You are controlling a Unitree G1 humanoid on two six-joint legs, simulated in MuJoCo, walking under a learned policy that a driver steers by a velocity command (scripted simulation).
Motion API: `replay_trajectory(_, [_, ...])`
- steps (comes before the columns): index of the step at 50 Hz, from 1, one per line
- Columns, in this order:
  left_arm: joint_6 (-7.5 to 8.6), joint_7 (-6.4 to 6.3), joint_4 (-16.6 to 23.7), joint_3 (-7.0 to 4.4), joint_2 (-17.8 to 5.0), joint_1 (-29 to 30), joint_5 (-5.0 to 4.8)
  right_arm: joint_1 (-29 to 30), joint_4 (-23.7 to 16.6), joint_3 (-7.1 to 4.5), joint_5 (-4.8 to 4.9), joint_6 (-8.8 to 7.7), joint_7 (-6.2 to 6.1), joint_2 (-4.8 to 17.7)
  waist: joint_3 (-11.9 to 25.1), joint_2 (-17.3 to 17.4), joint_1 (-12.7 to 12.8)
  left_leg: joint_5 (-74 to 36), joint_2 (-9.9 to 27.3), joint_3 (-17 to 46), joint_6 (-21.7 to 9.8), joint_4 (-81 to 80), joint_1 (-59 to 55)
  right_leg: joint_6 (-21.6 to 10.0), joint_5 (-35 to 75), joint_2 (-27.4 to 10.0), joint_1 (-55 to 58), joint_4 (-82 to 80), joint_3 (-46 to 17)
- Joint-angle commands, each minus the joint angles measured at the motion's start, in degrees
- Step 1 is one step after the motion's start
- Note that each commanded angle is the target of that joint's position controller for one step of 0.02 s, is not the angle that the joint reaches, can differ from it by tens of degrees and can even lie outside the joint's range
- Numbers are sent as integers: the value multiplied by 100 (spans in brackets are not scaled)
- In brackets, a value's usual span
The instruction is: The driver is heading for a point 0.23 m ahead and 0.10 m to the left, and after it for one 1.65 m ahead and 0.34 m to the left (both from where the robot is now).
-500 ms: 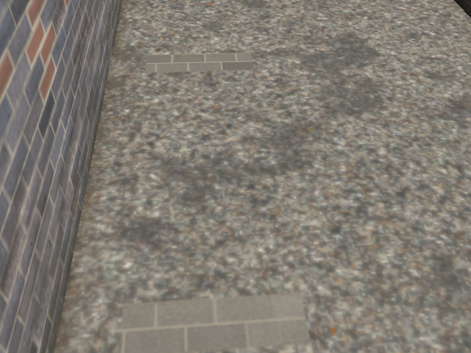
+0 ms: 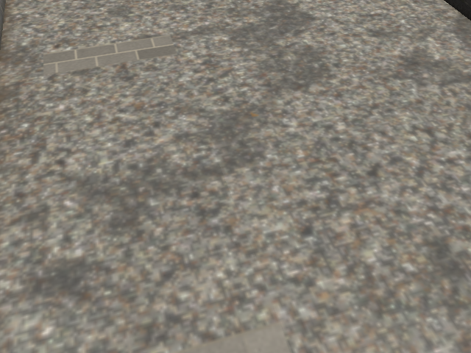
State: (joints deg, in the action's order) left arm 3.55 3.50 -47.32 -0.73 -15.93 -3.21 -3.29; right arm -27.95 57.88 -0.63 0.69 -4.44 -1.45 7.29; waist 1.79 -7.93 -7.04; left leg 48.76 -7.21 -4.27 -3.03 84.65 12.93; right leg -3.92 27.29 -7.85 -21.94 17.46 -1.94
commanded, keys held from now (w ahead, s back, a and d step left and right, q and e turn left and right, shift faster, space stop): w+q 0.72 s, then w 0.26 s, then w+e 0.02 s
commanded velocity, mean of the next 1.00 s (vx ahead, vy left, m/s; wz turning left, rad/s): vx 0.50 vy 0.00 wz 0.43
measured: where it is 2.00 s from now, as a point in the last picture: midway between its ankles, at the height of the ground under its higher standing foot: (142, 221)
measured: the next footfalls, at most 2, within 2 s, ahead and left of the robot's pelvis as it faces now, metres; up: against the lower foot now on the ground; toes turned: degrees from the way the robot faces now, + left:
left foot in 0.44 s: +0.41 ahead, +0.19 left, +0.00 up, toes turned +13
right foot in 0.88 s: +0.70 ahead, +0.08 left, +0.00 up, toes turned +28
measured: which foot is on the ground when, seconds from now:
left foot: down 0.00-0.00, up 0.02-0.42, down 0.44-0.90, up 0.92-1.00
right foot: down 0.00-0.44, up 0.46-0.86, down 0.88-1.00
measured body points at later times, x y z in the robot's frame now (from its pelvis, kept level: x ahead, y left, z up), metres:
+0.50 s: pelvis +0.29 +0.07 -0.08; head +0.33 +0.09 +0.37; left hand +0.26 +0.34 -0.22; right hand +0.55 -0.11 -0.17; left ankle +0.37 +0.18 -0.78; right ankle +0.14 -0.11 -0.70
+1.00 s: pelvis +0.58 +0.12 -0.05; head +0.60 +0.13 +0.40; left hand +0.63 +0.42 -0.14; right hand +0.76 -0.09 -0.18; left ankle +0.42 +0.19 -0.68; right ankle +0.67 +0.06 -0.78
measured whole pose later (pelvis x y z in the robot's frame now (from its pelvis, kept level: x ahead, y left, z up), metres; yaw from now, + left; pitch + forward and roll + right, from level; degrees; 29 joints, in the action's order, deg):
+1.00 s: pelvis +0.58 +0.12 -0.05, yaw +26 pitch +3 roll -1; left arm 7.6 1.5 -45.5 -4.0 -12.8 -4.9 0.3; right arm -17.6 47.3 -4.1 1.5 -4.4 -1.0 14.2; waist -0.2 1.2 -0.6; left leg 22.5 -4.0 7.3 -3.1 69.8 24.1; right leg -3.0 -9.8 3.5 -21.2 28.2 -0.1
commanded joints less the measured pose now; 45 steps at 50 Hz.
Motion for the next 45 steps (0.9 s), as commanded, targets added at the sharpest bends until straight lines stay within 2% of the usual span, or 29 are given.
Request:
replay_trajectory(1, [-155,-129,-797,-363,-682,-3522,164,-409,12,-146,210,19,-35,67,1151,-832,1623,929,-83,1116,156,4183,4702,-1010,3328,-1188,5829,2314,-374])
replay_trajectory(2, [-178,-162,-827,-429,-955,-3665,182,-97,-523,-110,410,-92,-14,454,2123,-1019,1833,667,381,1516,319,4678,5957,-1427,1919,-1842,6675,2632,-1408])
replay_trajectory(3, [-133,-127,-650,-381,-620,-3468,232,598,-759,-191,362,-121,-26,725,2100,-25,2024,-212,767,1651,193,3597,6301,-1332,-617,-1686,6185,2140,-1435])
replay_trajectory(4, [-130,-194,-864,-533,-1078,-3044,204,954,-1068,-104,372,-63,-78,377,1678,202,1505,-984,985,1265,266,3419,6488,-1497,-3177,-2085,5026,1395,-2322])
replay_trajectory(5, [-69,-292,-724,-422,-616,-2362,389,1434,-1135,-155,452,69,-226,434,1088,1126,1200,-2434,1173,1286,152,2400,6237,-1214,-5072,-2264,3538,502,-2810])
replay_trajectory(6, [20,-311,-640,-369,-499,-1595,481,1482,-1115,-142,435,180,-257,363,198,770,713,-2889,1395,1467,132,1877,5756,-1236,-5067,-2494,1839,200,-3205])
replay_trajectory(7, [86,-320,-394,-194,-174,-673,464,1521,-1116,-125,293,266,-247,197,-876,1134,231,-3480,1425,1504,312,578,4683,-902,-4441,-1930,-375,-189,-2058])
replay_trajectory(8, [48,-361,-389,-203,-105,-540,524,1381,-1095,-185,85,265,-226,196,-879,733,128,-4040,1386,1462,389,-264,3986,-756,-4356,-1400,-951,-224,-1234])
replay_trajectory(10, [146,-529,-434,-259,-292,-534,455,1409,-1223,-291,-41,206,-153,407,-557,-118,83,-4999,1371,1293,447,-1589,3063,-532,-3317,-903,-1034,-304,-150])
replay_trajectory(13, [191,-710,-605,-405,-381,-1164,242,2390,-1419,-252,2,160,43,486,-374,492,519,-5841,1343,956,266,-3140,2907,-455,-2899,-861,-61,-222,271])
replay_trajectory(15, [107,-708,-736,-485,-474,-1463,130,2720,-1456,-204,46,180,151,404,-329,345,730,-5688,1195,671,72,-3646,2941,-344,-2985,-795,781,-132,432])
replay_trajectory(18, [-20,-627,-817,-572,-449,-1878,127,3303,-1673,-201,40,228,246,523,-542,396,973,-4460,1101,448,-173,-4040,3332,-251,-2699,-1020,1909,92,437])
replay_trajectory(20, [-33,-567,-717,-619,-588,-1636,205,3031,-1713,-282,-1,248,324,696,-320,360,641,-3616,672,-67,-369,-4401,2231,-3,-625,-885,1892,804,912])
replay_trajectory(21, [-45,-555,-706,-609,-702,-1465,239,2302,-1486,-419,-32,176,373,892,-28,510,173,-3914,366,-321,-525,-4942,1191,138,134,-582,1826,1877,1205])
replay_trajectory(22, [-5,-567,-577,-585,-654,-1408,302,1121,-1135,-625,-29,150,345,1382,621,803,-270,-4779,457,155,-754,-4799,-797,364,-139,-398,645,3537,1325])
replay_trajectory(23, [161,-461,-280,-338,124,-1862,477,694,-997,-765,43,87,323,2270,1216,2597,213,-4605,1956,3244,-1787,-5165,-2902,710,-5145,639,-1963,6130,1050])
replay_trajectory(24, [473,-374,-42,-345,-130,-1350,281,-126,-1119,-709,5,101,290,2149,2348,2620,-230,-3481,2549,5387,-2174,-6451,-3905,606,-5801,1031,-2874,6849,-289])
replay_trajectory(25, [585,-348,45,-455,-461,-717,56,-11,-1080,-635,-104,98,205,1848,1716,2181,-314,-3397,2480,4936,-1899,-6524,-3870,474,-5411,840,-3688,6891,-429])
replay_trajectory(26, [604,-401,83,-423,-379,-435,119,505,-1220,-580,-73,96,136,1639,1169,1600,-162,-3849,2292,4305,-1692,-6420,-3105,398,-5074,628,-3748,6544,-401])
replay_trajectory(27, [548,-481,125,-441,-374,-363,300,1265,-1425,-503,-40,81,126,1431,850,1008,228,-4682,2067,3657,-1532,-6454,-1852,409,-4625,436,-2998,5929,-382])
replay_trajectory(28, [435,-535,123,-508,-401,-474,362,1767,-1540,-463,-51,37,126,1278,692,944,624,-5201,1888,3173,-1455,-6525,-890,425,-4482,265,-2246,5474,-419])
replay_trajectory(30, [254,-565,242,-544,-400,-513,393,2037,-1621,-468,18,32,103,1332,527,885,912,-5428,1629,2703,-1355,-6740,88,522,-4526,242,-1451,4687,-305])
replay_trajectory(33, [217,-557,533,-436,-63,144,378,1546,-1493,-486,157,-22,9,1322,251,941,830,-5492,1404,2255,-1280,-6837,531,690,-3815,441,-1201,3279,-151])
replay_trajectory(35, [263,-480,596,-355,85,588,336,1251,-1438,-533,89,6,-50,1382,133,1128,619,-4597,1179,2082,-1167,-6837,589,714,-2944,651,-970,2230,-108])
replay_trajectory(39, [358,-314,713,-400,-182,1034,272,875,-1321,-580,94,8,0,1357,45,1241,386,-3907,1404,2396,-1038,-6589,337,605,-2465,742,-628,1488,-189])
replay_trajectory(41, [426,-230,838,-392,-189,1212,342,678,-1274,-583,57,31,-7,1357,59,1205,339,-4069,1597,2684,-977,-6436,-26,412,-2884,829,-438,1214,-62])
replay_trajectory(43, [515,-194,713,-461,-326,795,363,731,-1310,-574,29,47,-17,1338,151,1369,587,-4701,1457,2683,-810,-5954,-331,139,-3081,926,138,830,88])
replay_trajectory(44, [555,-199,555,-554,-532,187,405,896,-1386,-539,6,21,4,1234,461,1380,897,-5343,1225,2461,-656,-5250,-185,-83,-3050,761,974,890,-83])
replay_trajectory(45, [576,-227,372,-670,-910,-880,446,1105,-1547,-453,-64,-22,38,1031,1075,835,1379,-4928,850,1920,-435,-3545,641,-498,-2923,-110,2385,929,-1041])
Velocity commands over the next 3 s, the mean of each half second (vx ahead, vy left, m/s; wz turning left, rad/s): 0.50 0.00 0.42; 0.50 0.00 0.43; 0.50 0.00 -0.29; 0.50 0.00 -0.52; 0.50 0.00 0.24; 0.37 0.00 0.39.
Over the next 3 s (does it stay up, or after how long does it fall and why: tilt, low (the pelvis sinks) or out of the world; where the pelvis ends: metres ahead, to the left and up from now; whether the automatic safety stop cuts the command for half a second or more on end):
stays up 1.59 0.19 -0.05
